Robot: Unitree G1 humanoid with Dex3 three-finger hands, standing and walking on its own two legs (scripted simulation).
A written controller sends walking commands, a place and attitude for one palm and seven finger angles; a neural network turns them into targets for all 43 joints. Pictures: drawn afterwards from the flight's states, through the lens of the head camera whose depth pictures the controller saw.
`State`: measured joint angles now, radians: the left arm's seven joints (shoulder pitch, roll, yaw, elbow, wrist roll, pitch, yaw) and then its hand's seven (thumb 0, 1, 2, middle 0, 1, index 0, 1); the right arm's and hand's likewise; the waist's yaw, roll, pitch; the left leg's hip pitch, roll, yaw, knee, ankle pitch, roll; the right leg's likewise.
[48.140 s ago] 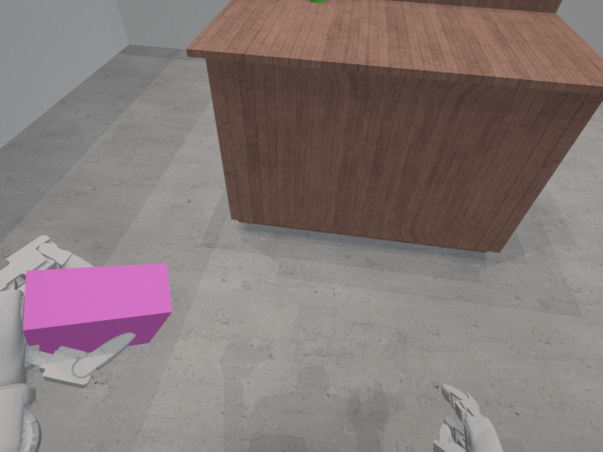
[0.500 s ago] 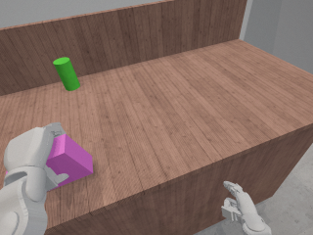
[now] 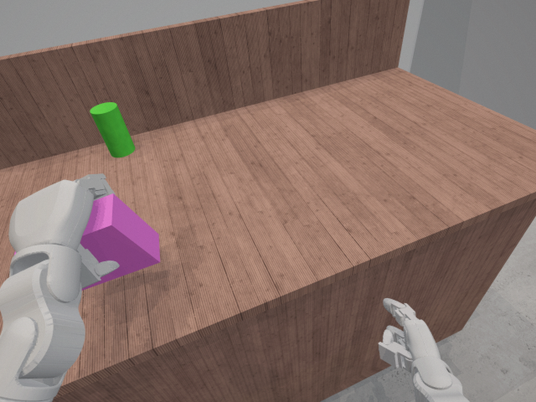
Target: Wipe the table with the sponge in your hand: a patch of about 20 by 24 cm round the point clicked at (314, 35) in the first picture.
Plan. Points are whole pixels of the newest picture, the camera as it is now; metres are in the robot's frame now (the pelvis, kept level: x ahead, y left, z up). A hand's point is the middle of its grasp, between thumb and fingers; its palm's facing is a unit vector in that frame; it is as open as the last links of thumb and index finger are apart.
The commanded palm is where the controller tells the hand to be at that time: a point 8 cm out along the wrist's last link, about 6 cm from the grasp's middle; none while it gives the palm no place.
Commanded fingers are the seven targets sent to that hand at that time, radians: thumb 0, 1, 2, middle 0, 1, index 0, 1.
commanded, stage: lift the sponge slowly off the table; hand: left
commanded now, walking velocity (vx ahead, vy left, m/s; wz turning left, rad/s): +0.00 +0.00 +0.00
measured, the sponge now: (103, 251) +0.24 +0.28 +0.15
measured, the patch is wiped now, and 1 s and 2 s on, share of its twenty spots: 0.95 0.95 0.95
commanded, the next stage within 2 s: bring the sponge back beside the body in 0.68 s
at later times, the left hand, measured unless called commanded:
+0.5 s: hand (69, 218) +0.23 +0.28 +0.22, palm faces +0.34 -0.14 -0.93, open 9.3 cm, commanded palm +0.17 +0.29 +0.29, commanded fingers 0.00 0.10 1.30 -1.20 -1.60 -1.20 -1.60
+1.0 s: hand (56, 223) +0.22 +0.29 +0.23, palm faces +0.36 -0.16 -0.92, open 9.3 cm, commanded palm +0.16 +0.29 +0.29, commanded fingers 0.00 0.10 1.30 -1.20 -1.60 -1.20 -1.60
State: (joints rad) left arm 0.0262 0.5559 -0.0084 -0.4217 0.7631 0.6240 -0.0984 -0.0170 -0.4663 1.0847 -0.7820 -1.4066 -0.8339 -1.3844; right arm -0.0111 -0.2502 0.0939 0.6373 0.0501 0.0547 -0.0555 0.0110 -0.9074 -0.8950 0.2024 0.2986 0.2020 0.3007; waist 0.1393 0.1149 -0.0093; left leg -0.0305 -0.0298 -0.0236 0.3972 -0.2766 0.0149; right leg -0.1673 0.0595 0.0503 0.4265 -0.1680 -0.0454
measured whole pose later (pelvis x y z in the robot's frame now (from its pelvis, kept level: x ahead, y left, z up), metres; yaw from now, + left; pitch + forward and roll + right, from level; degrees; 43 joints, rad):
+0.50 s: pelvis -0.01 +0.00 +0.00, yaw +1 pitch -6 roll +1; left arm -0.08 0.60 0.01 -0.41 0.74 0.65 -0.14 -0.02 -0.47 1.08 -0.78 -1.41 -0.84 -1.38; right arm -0.03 -0.26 0.09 0.64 0.06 0.05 -0.08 0.01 -0.91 -0.90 0.20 0.30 0.19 0.30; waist 0.16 0.12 -0.01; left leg -0.04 -0.04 -0.03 0.40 -0.26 0.01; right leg -0.17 0.05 0.04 0.43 -0.16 -0.05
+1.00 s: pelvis -0.02 +0.00 +0.00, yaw +0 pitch -6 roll +1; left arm -0.06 0.62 0.04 -0.44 0.72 0.68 -0.14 -0.02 -0.47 1.08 -0.79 -1.41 -0.84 -1.39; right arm -0.02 -0.27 0.09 0.63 0.07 0.06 -0.07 0.01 -0.91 -0.90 0.20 0.30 0.20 0.30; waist 0.16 0.11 -0.01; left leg -0.05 -0.03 -0.03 0.42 -0.27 0.01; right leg -0.18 0.06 0.05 0.44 -0.15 -0.04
